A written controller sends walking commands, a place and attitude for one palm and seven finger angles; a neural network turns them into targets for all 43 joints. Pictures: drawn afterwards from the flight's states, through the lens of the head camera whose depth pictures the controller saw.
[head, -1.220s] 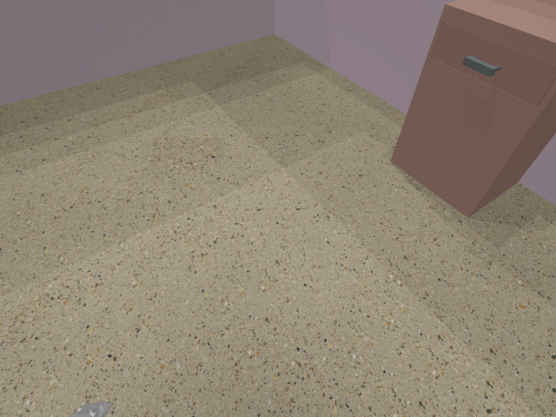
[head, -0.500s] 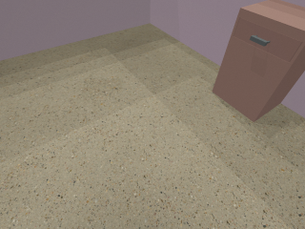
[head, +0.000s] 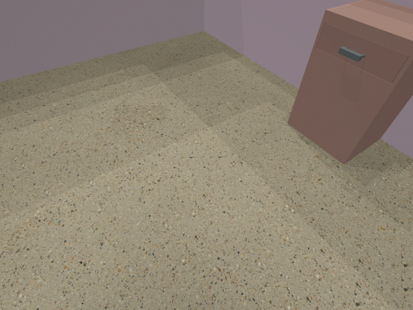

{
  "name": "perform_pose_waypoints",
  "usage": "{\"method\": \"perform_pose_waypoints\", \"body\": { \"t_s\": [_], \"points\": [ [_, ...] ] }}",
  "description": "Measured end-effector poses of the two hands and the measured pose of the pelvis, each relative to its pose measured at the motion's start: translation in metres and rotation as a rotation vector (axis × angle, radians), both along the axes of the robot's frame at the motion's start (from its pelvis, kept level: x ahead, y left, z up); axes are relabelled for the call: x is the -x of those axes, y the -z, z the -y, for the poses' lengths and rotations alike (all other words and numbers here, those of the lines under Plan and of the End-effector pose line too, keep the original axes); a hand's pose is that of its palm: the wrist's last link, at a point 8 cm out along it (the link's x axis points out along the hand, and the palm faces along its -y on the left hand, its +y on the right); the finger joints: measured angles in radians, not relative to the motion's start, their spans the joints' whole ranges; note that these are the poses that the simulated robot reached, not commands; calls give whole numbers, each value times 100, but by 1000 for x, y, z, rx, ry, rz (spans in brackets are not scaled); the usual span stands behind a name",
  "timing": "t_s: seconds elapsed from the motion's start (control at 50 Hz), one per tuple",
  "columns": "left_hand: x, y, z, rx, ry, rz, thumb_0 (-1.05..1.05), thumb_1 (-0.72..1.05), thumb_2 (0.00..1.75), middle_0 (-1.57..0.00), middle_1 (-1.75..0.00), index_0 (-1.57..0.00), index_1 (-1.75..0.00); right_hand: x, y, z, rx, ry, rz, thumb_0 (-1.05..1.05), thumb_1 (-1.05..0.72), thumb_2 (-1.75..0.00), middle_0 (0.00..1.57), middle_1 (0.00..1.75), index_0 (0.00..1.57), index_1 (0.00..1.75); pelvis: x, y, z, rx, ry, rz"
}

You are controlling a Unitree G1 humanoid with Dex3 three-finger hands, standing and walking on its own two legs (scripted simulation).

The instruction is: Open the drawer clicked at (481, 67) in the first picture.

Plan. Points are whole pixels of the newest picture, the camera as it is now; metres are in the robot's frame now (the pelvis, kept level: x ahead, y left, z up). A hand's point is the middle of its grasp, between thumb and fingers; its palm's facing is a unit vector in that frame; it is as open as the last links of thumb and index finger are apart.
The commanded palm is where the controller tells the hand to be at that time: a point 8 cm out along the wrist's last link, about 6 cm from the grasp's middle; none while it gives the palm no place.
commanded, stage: look at it before walking up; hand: left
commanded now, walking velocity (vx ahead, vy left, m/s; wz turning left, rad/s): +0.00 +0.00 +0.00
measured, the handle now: (352, 52) +1.35 -0.70 -0.11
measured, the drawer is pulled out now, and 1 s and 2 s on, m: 0.00 0.00 0.00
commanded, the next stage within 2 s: walk to a spot facing it in 0.32 s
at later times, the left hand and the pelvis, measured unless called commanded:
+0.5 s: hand out of the picture +0.08 +0.24 -0.16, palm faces -0.02 -0.94 -0.34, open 7.4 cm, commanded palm none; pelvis +0.01 +0.00 +0.00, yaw +0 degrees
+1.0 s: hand out of the picture +0.09 +0.14 -0.18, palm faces -0.04 -0.99 -0.16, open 7.4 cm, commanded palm none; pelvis +0.14 -0.02 -0.01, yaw -7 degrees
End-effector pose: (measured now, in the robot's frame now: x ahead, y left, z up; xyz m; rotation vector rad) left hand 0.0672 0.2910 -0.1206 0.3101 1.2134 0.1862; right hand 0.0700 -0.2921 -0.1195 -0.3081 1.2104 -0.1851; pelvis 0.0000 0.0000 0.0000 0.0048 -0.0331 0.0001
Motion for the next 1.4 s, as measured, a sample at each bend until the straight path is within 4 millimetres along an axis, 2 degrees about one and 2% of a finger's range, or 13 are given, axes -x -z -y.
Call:
{"method": "perform_pose_waypoints", "body": {
  "t_s": [0.52, 0.62, 0.74, 0.84, 0.88, 0.92, 0.98, 1.08, 1.18, 1.22, 1.26, 1.34, 1.4],
  "points": [
    [-5, 1, 4, -2, -10, -8, 0, 90, 90, -20, -29, -20, -30, -12, 2, -3, -7, -5, 5, 0, -91, -90, 20, 30, 20, 30, -10, 1, 2, 1, 10, -6],
    [6, 18, 22, 59, -13, -75, 0, 90, 90, -20, -29, -20, -30, 1, 16, -21, -55, 35, -28, 0, -91, -90, 20, 30, 20, 30, -27, 6, 1, 6, 42, -16],
    [16, 39, 49, 126, -21, -190, 0, 90, 90, -20, -29, -20, -30, 28, 35, -42, -110, 132, -108, 0, -91, -90, 20, 30, 20, 30, -57, 18, 4, -6, 86, -27],
    [-9, 44, 75, 144, -8, -214, 0, 91, 90, -20, -29, -20, -30, 53, 49, -49, -155, 220, -222, 0, -91, -90, 20, 30, 20, 30, -86, 26, 17, 11, 100, -21],
    [-19, 43, 84, 148, -34, -176, 0, 90, 90, -20, -29, -20, -30, 53, 48, -51, -169, 216, -287, 0, -91, -90, 20, 30, 20, 30, -98, 24, 21, 12, 92, -21],
    [-22, 38, 90, 152, -51, -176, 0, 91, 90, -20, -29, -20, -30, 37, 43, -51, -173, 213, -302, 0, -91, -90, 20, 30, 20, 30, -111, 19, 22, 8, 103, -21],
    [-21, 31, 96, 160, -54, -238, 0, 91, 90, -20, -29, -20, -30, -9, 38, -48, -174, 215, -234, 1, -91, -90, 20, 30, 20, 30, -133, 12, 20, 2, 122, -26],
    [-30, 27, 95, 180, -49, -366, 0, 90, 90, -20, -29, -20, -30, -113, 30, -49, -170, 207, -41, 1, -92, -90, 20, 30, 20, 29, -173, 10, 10, 8, 147, -35],
    [-69, 44, 74, 191, -63, -420, 0, 90, 90, -20, -30, -21, -30, -219, 27, -59, -136, 150, 112, 0, -92, -90, 20, 30, 20, 29, -226, 25, -8, 24, 161, -28],
    [-96, 57, 60, 190, -54, -424, 0, 90, 90, -20, -30, -21, -30, -248, 31, -64, -107, 146, 166, 0, -92, -90, 20, 30, 20, 29, -248, 35, -17, 33, 175, -23],
    [-134, 62, 47, 178, -28, -387, 0, 90, 90, -20, -29, -20, -30, -260, 29, -70, -99, 161, 176, 0, -91, -90, 20, 30, 20, 29, -262, 35, -22, 24, 193, -11],
    [-232, 54, 33, 162, 42, -223, 0, 91, 90, -20, -29, -20, -30, -256, 23, -86, -111, 219, 115, 0, -91, -90, 20, 30, 20, 29, -291, 21, -28, 16, 215, -7],
    [-302, 40, 32, 158, 89, -100, 0, 91, 90, -19, -29, -20, -30, -248, 18, -83, -91, 283, 73, -2, -95, -90, 20, 30, 20, 30, -313, 12, -31, 9, 229, -16]
  ]
}}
